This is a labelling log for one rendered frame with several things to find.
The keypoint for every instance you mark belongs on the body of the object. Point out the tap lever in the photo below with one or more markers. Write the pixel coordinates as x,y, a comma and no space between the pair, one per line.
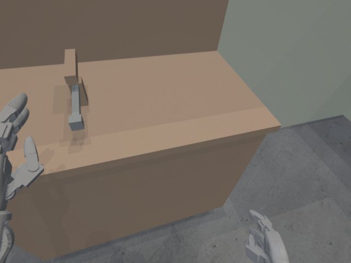
76,121

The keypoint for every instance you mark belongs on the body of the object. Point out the counter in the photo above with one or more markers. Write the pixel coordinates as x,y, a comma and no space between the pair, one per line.
169,126

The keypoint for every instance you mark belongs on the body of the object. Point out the left robot hand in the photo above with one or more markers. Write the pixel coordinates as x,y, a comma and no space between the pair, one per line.
12,118

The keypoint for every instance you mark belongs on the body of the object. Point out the right robot hand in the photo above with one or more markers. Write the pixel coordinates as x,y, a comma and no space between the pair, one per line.
270,248

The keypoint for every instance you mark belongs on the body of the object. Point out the robot left forearm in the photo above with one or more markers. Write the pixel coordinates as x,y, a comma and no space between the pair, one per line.
6,235

